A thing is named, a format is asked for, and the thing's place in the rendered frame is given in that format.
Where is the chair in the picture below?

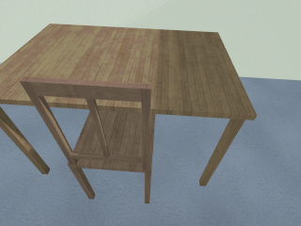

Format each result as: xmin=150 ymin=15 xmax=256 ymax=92
xmin=20 ymin=76 xmax=155 ymax=203

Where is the table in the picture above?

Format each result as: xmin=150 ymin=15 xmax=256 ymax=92
xmin=0 ymin=24 xmax=257 ymax=186

